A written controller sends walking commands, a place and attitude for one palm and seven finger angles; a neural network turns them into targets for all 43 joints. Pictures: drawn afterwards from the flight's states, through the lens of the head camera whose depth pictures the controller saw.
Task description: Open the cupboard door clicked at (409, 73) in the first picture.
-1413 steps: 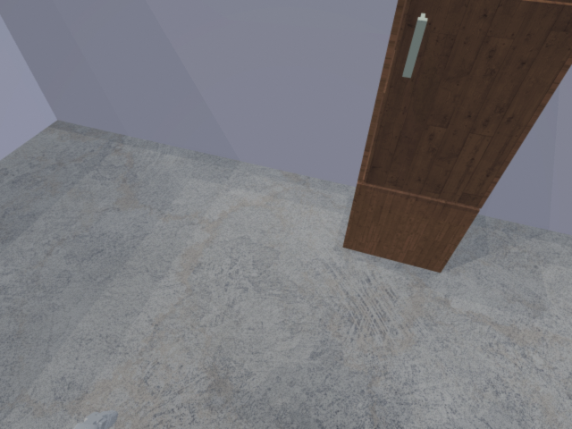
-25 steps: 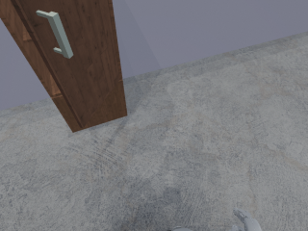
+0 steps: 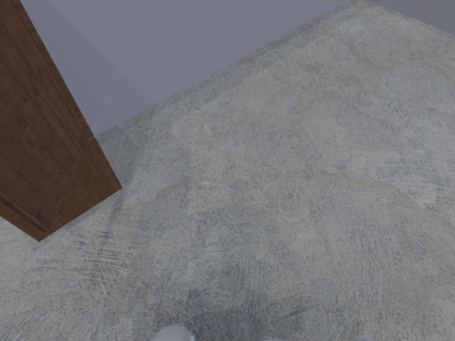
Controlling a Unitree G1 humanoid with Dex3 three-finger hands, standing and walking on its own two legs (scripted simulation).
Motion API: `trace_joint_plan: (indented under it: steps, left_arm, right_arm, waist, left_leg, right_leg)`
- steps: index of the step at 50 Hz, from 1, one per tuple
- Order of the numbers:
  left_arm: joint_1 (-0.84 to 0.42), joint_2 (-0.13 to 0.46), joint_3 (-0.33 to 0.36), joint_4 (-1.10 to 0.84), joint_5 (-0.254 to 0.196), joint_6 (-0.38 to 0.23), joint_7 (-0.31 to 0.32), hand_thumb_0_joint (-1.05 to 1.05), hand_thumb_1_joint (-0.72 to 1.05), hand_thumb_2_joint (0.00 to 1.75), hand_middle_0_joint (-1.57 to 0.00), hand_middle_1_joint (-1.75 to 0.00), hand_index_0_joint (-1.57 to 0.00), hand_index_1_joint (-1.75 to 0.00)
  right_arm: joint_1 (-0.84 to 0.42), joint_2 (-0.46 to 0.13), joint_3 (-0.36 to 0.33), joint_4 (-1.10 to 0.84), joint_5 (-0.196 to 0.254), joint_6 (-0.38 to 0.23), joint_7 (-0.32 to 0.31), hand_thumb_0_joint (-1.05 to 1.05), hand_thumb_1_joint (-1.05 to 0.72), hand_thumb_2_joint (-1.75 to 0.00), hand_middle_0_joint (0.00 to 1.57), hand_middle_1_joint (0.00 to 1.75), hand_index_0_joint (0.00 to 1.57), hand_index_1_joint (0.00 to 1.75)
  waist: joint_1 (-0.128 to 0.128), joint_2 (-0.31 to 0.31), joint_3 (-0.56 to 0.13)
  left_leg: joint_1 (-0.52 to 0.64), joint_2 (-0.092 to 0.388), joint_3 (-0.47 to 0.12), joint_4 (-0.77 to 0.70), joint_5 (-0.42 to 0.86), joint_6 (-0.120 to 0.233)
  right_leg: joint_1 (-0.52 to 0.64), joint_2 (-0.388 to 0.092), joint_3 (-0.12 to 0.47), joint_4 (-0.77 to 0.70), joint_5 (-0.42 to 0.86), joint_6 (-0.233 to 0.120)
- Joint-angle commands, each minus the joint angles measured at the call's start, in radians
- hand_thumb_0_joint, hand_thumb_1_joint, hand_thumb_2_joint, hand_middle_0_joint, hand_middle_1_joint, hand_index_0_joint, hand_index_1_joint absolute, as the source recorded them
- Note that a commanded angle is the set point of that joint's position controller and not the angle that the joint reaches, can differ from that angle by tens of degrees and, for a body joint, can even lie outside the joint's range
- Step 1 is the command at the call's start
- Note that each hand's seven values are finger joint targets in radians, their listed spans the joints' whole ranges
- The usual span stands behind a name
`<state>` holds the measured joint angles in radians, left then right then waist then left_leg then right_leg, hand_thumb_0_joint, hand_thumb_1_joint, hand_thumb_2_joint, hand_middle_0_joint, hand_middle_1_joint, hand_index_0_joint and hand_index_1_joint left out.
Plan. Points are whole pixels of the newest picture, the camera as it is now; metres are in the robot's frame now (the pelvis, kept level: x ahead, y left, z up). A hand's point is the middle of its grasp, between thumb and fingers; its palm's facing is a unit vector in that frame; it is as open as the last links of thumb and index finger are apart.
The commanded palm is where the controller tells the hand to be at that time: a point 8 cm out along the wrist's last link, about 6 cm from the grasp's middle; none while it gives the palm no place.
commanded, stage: walk to a spot facing it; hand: left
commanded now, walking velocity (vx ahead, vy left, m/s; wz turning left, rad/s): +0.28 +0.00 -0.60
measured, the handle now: out of the picture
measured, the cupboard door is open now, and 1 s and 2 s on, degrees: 44 44 44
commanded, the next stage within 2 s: turn to face it in 1.74 s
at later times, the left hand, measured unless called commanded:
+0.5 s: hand (183, 270) +0.26 +0.11 -0.16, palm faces -0.32 -0.92 -0.23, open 7.4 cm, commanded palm none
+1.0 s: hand (240, 188) +0.48 -0.01 -0.15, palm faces -0.52 -0.84 -0.17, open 7.4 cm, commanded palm none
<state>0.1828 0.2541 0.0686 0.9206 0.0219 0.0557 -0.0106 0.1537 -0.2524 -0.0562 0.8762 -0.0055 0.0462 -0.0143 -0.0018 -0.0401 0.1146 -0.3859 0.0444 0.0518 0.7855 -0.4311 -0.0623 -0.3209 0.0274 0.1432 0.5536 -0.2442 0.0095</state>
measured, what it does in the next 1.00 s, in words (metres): walks ahead, turning right: left foot, then right foot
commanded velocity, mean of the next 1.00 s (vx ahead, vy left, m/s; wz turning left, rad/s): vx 0.34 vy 0.00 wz -0.40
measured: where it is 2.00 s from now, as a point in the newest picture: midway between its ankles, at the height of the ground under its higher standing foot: (310, 230)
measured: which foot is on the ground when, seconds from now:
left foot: up 0.00-0.02, down 0.04-0.36, up 0.38-0.66, down 0.68-1.00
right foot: down 0.00-0.04, up 0.06-0.34, down 0.36-0.68, up 0.70-1.00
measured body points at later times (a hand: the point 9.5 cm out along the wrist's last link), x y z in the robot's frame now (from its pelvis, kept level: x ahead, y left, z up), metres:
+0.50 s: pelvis +0.09 -0.05 +0.00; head +0.14 -0.07 +0.44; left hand +0.28 +0.16 -0.14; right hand +0.02 -0.30 -0.15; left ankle +0.10 +0.10 -0.67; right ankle +0.08 -0.16 -0.73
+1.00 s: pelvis +0.28 -0.11 +0.01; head +0.33 -0.14 +0.45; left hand +0.51 +0.04 -0.14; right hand +0.11 -0.28 -0.14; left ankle +0.27 +0.04 -0.73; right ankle +0.30 -0.27 -0.70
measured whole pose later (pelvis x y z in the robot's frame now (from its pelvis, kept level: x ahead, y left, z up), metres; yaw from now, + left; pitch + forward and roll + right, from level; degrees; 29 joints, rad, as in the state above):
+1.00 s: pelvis +0.28 -0.11 +0.01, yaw -30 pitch +1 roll -1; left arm 0.09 0.21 0.07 0.97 0.02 0.01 -0.06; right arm 0.41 -0.18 -0.03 1.05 -0.05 -0.05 -0.01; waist -0.04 0.01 0.08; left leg -0.05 0.11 0.20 0.37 -0.33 -0.05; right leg -0.51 -0.06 -0.10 0.72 -0.25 -0.02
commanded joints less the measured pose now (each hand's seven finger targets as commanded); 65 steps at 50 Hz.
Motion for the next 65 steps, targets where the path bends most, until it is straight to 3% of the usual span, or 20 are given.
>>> trace_joint_plan:
  steps: [1, 2, 3, 5, 8, 16, 17, 18, 19, 23, 32, 34, 35, 37, 42, 48, 51, 53, 58, 65]
  left_arm:
    - [-0.068, 0.121, 0.028, -0.115, -0.007, -0.014, -0.005, 0.00, 0.90, 0.90, -0.20, -0.30, -0.20, -0.30]
    - [-0.088, 0.080, 0.020, -0.147, -0.010, -0.016, -0.013, 0.00, 0.90, 0.90, -0.20, -0.30, -0.20, -0.30]
    - [-0.170, 0.117, 0.033, -0.170, -0.004, -0.020, -0.023, 0.00, 0.90, 0.90, -0.20, -0.30, -0.20, -0.30]
    - [-0.162, 0.094, 0.043, -0.147, 0.006, -0.036, -0.049, 0.00, 0.90, 0.90, -0.20, -0.30, -0.20, -0.30]
    - [-0.145, 0.050, 0.030, -0.126, 0.005, -0.030, -0.070, 0.00, 0.90, 0.90, -0.20, -0.30, -0.20, -0.30]
    - [-0.064, 0.065, 0.025, -0.075, 0.002, -0.049, -0.065, 0.00, 0.90, 0.90, -0.20, -0.30, -0.20, -0.30]
    - [0.097, 0.142, 0.044, -0.028, 0.007, -0.061, -0.052, 0.00, 0.90, 0.90, -0.20, -0.30, -0.20, -0.30]
    - [0.264, 0.283, 0.081, 0.017, 0.011, -0.073, -0.031, 0.00, 0.90, 0.90, -0.20, -0.30, -0.20, -0.30]
    - [0.283, 0.304, 0.085, 0.031, -0.014, -0.071, -0.013, 0.00, 0.90, 0.90, -0.20, -0.30, -0.20, -0.30]
    - [-0.012, 0.162, 0.043, -0.054, 0.001, -0.082, 0.005, 0.00, 0.90, 0.90, -0.20, -0.30, -0.20, -0.30]
    - [0.007, 0.132, 0.041, -0.007, -0.002, -0.096, -0.012, 0.00, 0.90, 0.90, -0.20, -0.30, -0.20, -0.30]
    - [0.015, 0.012, 0.013, -0.041, -0.012, -0.094, -0.023, 0.00, 0.90, 0.90, -0.20, -0.30, -0.20, -0.30]
    - [-0.055, 0.044, 0.018, -0.067, -0.003, -0.102, -0.022, 0.00, 0.90, 0.90, -0.20, -0.30, -0.20, -0.30]
    - [-0.109, 0.044, 0.021, -0.057, 0.009, -0.107, -0.029, 0.00, 0.90, 0.90, -0.20, -0.30, -0.20, -0.30]
    - [-0.087, -0.031, -0.001, -0.027, 0.005, -0.083, -0.050, 0.00, 0.90, 0.90, -0.20, -0.30, -0.20, -0.30]
    - [-0.173, -0.022, -0.005, -0.032, 0.006, -0.073, -0.051, 0.00, 0.90, 0.90, -0.20, -0.30, -0.20, -0.30]
    - [0.024, 0.035, 0.017, 0.041, 0.007, -0.081, -0.041, 0.00, 0.90, 0.90, -0.20, -0.30, -0.20, -0.30]
    - [0.346, 0.225, 0.070, 0.128, 0.008, -0.093, -0.011, 0.00, 0.90, 0.90, -0.20, -0.30, -0.20, -0.30]
    - [0.038, 0.070, 0.018, 0.057, -0.009, -0.102, 0.014, 0.00, 0.90, 0.90, -0.20, -0.30, -0.20, -0.30]
    - [0.116, 0.077, 0.024, 0.117, -0.004, -0.135, 0.004, 0.00, 0.90, 0.90, -0.20, -0.30, -0.20, -0.30]
  right_arm:
    - [0.216, -0.165, -0.038, -0.008, -0.019, -0.050, -0.022, 0.00, -0.90, -0.90, 0.20, 0.30, 0.20, 0.30]
    - [0.275, -0.267, -0.059, -0.007, -0.036, -0.058, -0.026, 0.00, -0.90, -0.90, 0.20, 0.30, 0.20, 0.30]
    - [0.259, -0.283, -0.057, -0.006, -0.036, -0.064, -0.034, 0.00, -0.90, -0.90, 0.20, 0.30, 0.20, 0.30]
    - [0.177, -0.230, -0.045, -0.031, -0.044, -0.084, -0.022, 0.00, -0.90, -0.90, 0.20, 0.30, 0.20, 0.30]
    - [0.153, -0.169, -0.025, -0.007, -0.041, -0.092, -0.020, 0.00, -0.90, -0.90, 0.20, 0.30, 0.20, 0.30]
    - [0.208, -0.179, -0.026, 0.029, -0.035, -0.088, -0.002, 0.00, -0.90, -0.90, 0.20, 0.30, 0.20, 0.30]
    - [0.167, -0.147, -0.019, 0.008, -0.022, -0.091, 0.008, 0.00, -0.90, -0.90, 0.20, 0.30, 0.20, 0.30]
    - [0.058, -0.053, 0.006, -0.061, -0.001, -0.095, 0.018, 0.00, -0.90, -0.90, 0.20, 0.30, 0.20, 0.30]
    - [-0.016, -0.100, -0.001, -0.088, -0.006, -0.092, 0.012, 0.00, -0.90, -0.90, 0.20, 0.30, 0.20, 0.30]
    - [0.056, -0.094, -0.019, -0.021, -0.021, -0.069, 0.024, 0.00, -0.90, -0.90, 0.20, 0.30, 0.20, 0.30]
    - [0.162, -0.060, -0.019, 0.021, -0.018, -0.100, 0.022, 0.00, -0.90, -0.90, 0.20, 0.30, 0.20, 0.30]
    - [0.391, -0.238, -0.058, 0.075, -0.046, -0.116, -0.001, 0.00, -0.90, -0.90, 0.20, 0.30, 0.20, 0.30]
    - [0.406, -0.227, -0.052, 0.074, -0.043, -0.105, -0.009, 0.00, -0.90, -0.90, 0.20, 0.30, 0.20, 0.30]
    - [0.315, -0.158, -0.033, 0.046, -0.043, -0.114, -0.006, 0.00, -0.90, -0.90, 0.20, 0.30, 0.20, 0.30]
    - [0.288, -0.077, -0.009, 0.096, -0.035, -0.136, -0.013, 0.00, -0.90, -0.90, 0.20, 0.30, 0.20, 0.30]
    - [0.321, -0.081, -0.007, 0.142, -0.041, -0.114, -0.002, 0.00, -0.90, -0.90, 0.20, 0.30, 0.20, 0.30]
    - [0.283, -0.088, 0.000, 0.151, -0.032, -0.104, -0.002, 0.00, -0.90, -0.90, 0.20, 0.30, 0.20, 0.30]
    - [0.213, 0.007, 0.021, 0.093, 0.003, -0.113, 0.010, 0.00, -0.90, -0.90, 0.20, 0.30, 0.20, 0.30]
    - [0.181, -0.001, 0.000, 0.139, -0.020, -0.080, 0.016, 0.00, -0.90, -0.90, 0.20, 0.30, 0.20, 0.30]
    - [0.082, 0.054, -0.001, 0.098, -0.020, -0.080, 0.042, 0.00, -0.90, -0.90, 0.20, 0.30, 0.20, 0.30]
  waist:
    - [-0.088, 0.169, -0.147]
    - [-0.112, 0.444, -0.153]
    - [-0.112, 0.301, -0.085]
    - [-0.052, 0.118, -0.049]
    - [-0.024, 0.239, -0.033]
    - [0.016, 0.172, -0.121]
    - [0.097, 0.013, -0.187]
    - [0.179, -0.330, -0.198]
    - [0.185, -0.248, -0.165]
    - [0.007, -0.166, -0.076]
    - [-0.059, 0.013, -0.127]
    - [-0.151, 0.449, -0.216]
    - [-0.157, 0.315, -0.177]
    - [-0.105, 0.132, -0.060]
    - [-0.046, 0.233, -0.095]
    - [-0.056, 0.196, -0.057]
    - [0.058, 0.087, -0.117]
    - [0.189, -0.309, -0.270]
    - [-0.002, -0.111, -0.065]
    - [0.008, -0.030, -0.072]
  left_leg:
    - [0.428, 0.158, -0.183, -0.459, -0.122, 0.063]
    - [0.410, 0.436, -0.534, -0.620, -0.367, 0.161]
    - [0.298, 0.510, -0.594, -0.685, -0.403, 0.231]
    - [0.188, 0.404, -0.418, -0.650, -0.229, 0.221]
    - [0.229, 0.284, -0.120, -0.592, 0.020, 0.145]
    - [0.158, 0.272, 0.112, -0.305, 0.252, 0.090]
    - [-0.033, 0.201, 0.197, -0.065, 0.262, 0.047]
    - [-0.369, 0.040, 0.233, 0.289, -0.183, -0.006]
    - [-0.444, 0.074, 0.018, 0.431, -0.198, 0.013]
    - [-0.209, 0.132, -0.034, 0.318, 0.039, -0.002]
    - [0.294, 0.023, 0.064, -0.292, 0.204, 0.012]
    - [0.561, 0.417, -0.477, -0.536, -0.101, 0.161]
    - [0.527, 0.494, -0.585, -0.593, -0.124, 0.245]
    - [0.358, 0.435, -0.464, -0.586, 0.046, 0.245]
    - [0.368, 0.245, -0.005, -0.528, 0.534, 0.131]
    - [0.312, 0.278, 0.051, -0.548, 0.421, 0.144]
    - [0.200, 0.235, 0.113, -0.290, 0.541, 0.106]
    - [-0.253, 0.011, 0.189, 0.311, -0.136, 0.028]
    - [-0.151, 0.158, -0.016, 0.317, 0.060, 0.024]
    - [-0.097, 0.094, 0.045, -0.053, 0.189, 0.017]
  right_leg:
    - [-0.339, -0.023, 0.092, 0.040, -0.400, -0.060]
    - [-0.431, 0.064, -0.121, 0.373, -0.415, 0.001]
    - [-0.437, -0.034, -0.055, 0.495, -0.341, 0.001]
    - [-0.368, -0.069, -0.095, 0.574, -0.219, 0.004]
    - [-0.327, -0.089, -0.173, 0.460, -0.127, 0.021]
    - [0.154, -0.011, -0.301, -0.021, -0.069, -0.032]
    - [0.426, -0.081, -0.167, -0.119, -0.148, -0.088]
    - [0.585, -0.392, 0.344, -0.272, -0.171, -0.216]
    - [0.508, -0.442, 0.443, -0.322, -0.122, -0.268]
    - [0.091, -0.293, 0.156, -0.356, -0.193, -0.199]
    - [-0.066, -0.152, 0.050, -0.179, -0.164, -0.138]
    - [-0.372, 0.038, -0.185, 0.397, -0.327, -0.034]
    - [-0.439, -0.019, -0.100, 0.573, -0.322, -0.039]
    - [-0.472, -0.098, -0.096, 0.686, -0.188, -0.030]
    - [-0.325, -0.105, -0.194, 0.430, -0.045, -0.011]
    - [-0.149, -0.072, -0.275, 0.130, 0.003, -0.033]
    - [0.215, -0.023, -0.285, -0.015, 0.026, -0.075]
    - [0.630, -0.433, 0.357, -0.248, -0.177, -0.252]
    - [0.113, -0.321, 0.051, -0.375, -0.031, -0.193]
    - [0.167, -0.274, -0.025, -0.377, 0.063, -0.200]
